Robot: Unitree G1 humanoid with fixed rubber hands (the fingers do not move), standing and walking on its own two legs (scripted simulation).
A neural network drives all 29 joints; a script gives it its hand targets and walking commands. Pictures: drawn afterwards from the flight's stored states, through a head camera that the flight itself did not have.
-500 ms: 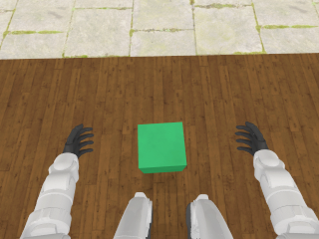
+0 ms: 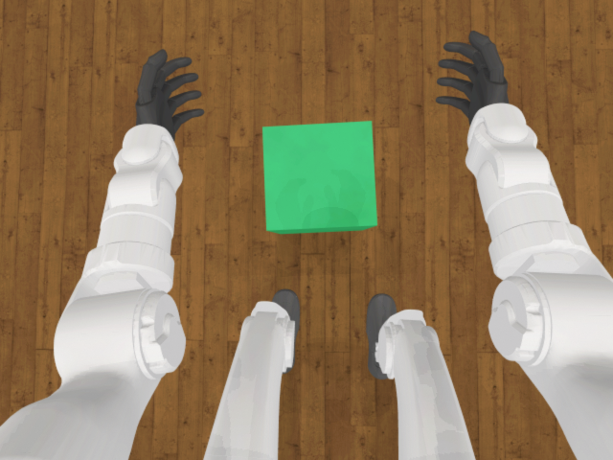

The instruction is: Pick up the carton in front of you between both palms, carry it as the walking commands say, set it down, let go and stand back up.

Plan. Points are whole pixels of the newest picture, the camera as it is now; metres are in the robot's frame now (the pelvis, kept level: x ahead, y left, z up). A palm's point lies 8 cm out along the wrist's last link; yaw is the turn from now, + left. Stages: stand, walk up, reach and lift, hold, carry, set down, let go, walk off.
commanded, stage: reach and lift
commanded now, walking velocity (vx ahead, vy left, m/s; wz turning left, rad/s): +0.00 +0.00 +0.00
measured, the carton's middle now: (319, 185) +0.48 +0.04 -0.51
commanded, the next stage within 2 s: none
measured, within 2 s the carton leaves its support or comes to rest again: leaves its support in 1.62 s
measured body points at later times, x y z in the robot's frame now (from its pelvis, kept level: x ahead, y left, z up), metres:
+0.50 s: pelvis -0.02 -0.01 -0.19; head +0.32 +0.00 +0.10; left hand +0.47 +0.24 -0.35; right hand +0.51 -0.15 -0.36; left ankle +0.09 +0.12 -0.60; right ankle +0.09 -0.13 -0.60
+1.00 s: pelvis -0.03 +0.00 -0.27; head +0.33 +0.01 -0.01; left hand +0.48 +0.23 -0.45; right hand +0.52 -0.14 -0.45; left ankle +0.09 +0.12 -0.60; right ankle +0.09 -0.13 -0.60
